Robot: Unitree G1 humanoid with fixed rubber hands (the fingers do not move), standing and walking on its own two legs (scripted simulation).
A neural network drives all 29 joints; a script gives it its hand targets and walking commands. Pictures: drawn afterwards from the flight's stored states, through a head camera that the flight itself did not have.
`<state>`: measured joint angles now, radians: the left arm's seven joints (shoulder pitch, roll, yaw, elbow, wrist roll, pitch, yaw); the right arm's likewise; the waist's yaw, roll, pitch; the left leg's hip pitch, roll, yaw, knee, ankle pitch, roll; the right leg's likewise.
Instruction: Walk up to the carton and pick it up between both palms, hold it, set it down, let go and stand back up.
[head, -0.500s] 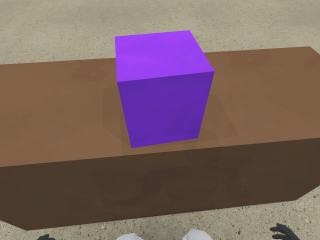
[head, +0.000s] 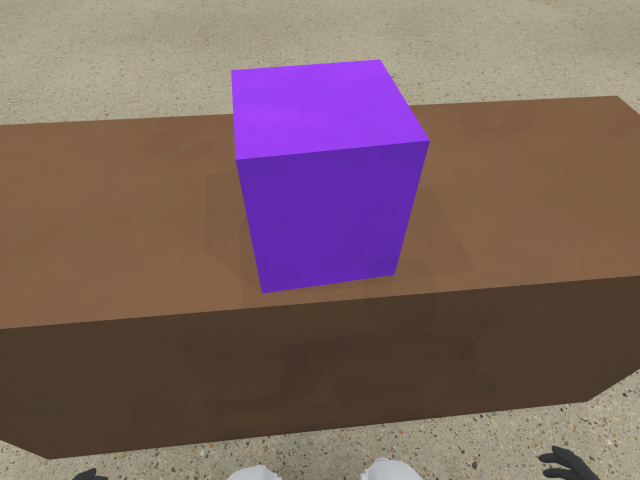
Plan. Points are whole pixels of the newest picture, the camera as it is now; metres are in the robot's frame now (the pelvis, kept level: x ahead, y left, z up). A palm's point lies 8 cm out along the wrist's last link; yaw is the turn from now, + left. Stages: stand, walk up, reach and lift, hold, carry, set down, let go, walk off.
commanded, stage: walk up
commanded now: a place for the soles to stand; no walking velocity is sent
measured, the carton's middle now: (319, 180) +0.50 +0.00 +0.10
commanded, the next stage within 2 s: reach and lift in 1.00 s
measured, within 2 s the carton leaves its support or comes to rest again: neither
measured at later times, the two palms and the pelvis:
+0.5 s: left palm out of the picture +0.09 +0.33 -0.07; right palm out of the picture +0.12 -0.31 -0.06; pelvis +0.00 +0.01 +0.00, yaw +0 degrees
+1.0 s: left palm out of the picture +0.09 +0.35 -0.07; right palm out of the picture +0.11 -0.29 -0.06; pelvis +0.00 +0.03 +0.00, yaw +1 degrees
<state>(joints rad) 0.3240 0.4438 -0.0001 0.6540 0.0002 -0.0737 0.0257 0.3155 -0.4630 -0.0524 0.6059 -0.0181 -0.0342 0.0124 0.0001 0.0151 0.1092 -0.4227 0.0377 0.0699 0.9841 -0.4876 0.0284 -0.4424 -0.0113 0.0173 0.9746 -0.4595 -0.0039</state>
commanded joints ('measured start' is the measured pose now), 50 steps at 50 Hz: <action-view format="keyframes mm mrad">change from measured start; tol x32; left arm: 1 99 395 141 39 22 -44 18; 50 -20 248 99 19 12 -12 6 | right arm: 1 -122 -199 -69 -48 0 -7 -13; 50 -10 -278 -100 6 -5 -41 -12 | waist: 1 60 -164 -25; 50 -11 102 -45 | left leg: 1 -314 -1 -103 136 -179 13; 6 15 -5 -69 -158 36 52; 10 179 364 -716 -630 -114 204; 16 37 245 -407 -408 347 157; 20 -250 -18 -54 109 80 9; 28 198 328 -639 -586 -90 186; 34 0 245 -390 -390 330 166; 38 -279 -35 -44 113 -36 15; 45 207 295 -645 -608 -165 159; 50 113 293 -514 -501 294 156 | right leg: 1 132 -362 747 -560 -9 -318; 9 -350 18 -24 120 32 -39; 17 80 -23 -28 -168 151 -68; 21 209 -349 632 -433 284 -327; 28 -359 6 -55 121 -57 -30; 34 -9 -17 -55 -81 31 -58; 39 145 -355 661 -504 65 -326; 45 -401 11 -38 123 -33 -32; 50 -182 -28 -32 52 -137 -40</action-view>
